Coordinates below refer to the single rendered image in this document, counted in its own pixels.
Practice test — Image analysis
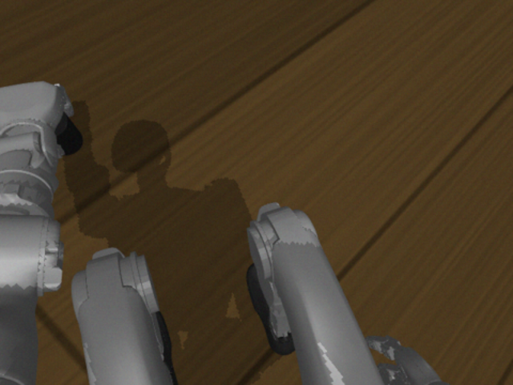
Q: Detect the left robot hand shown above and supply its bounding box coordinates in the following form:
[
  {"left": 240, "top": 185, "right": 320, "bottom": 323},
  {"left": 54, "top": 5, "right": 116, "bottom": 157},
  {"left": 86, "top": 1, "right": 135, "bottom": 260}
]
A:
[{"left": 0, "top": 81, "right": 74, "bottom": 158}]

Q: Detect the right robot hand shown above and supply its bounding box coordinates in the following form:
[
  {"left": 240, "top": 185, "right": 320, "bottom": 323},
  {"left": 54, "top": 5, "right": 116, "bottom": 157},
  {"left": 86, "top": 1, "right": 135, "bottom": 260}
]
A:
[{"left": 365, "top": 335, "right": 442, "bottom": 385}]

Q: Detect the can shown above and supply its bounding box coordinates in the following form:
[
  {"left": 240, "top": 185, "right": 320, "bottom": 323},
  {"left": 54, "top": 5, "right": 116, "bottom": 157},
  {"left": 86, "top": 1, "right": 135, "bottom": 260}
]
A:
[{"left": 55, "top": 111, "right": 83, "bottom": 156}]

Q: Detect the right robot foot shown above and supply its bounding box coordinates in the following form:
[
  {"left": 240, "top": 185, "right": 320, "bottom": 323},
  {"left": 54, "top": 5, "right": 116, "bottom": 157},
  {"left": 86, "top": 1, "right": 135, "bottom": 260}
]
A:
[{"left": 246, "top": 263, "right": 295, "bottom": 355}]

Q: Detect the left robot arm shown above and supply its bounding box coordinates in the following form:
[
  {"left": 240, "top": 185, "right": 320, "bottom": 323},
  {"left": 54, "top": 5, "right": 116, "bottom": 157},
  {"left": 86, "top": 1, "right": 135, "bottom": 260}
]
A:
[{"left": 0, "top": 119, "right": 64, "bottom": 385}]

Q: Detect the left robot foot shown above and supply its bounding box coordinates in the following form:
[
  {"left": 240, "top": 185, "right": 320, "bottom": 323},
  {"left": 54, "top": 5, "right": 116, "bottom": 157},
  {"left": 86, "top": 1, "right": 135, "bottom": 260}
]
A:
[{"left": 156, "top": 311, "right": 179, "bottom": 385}]

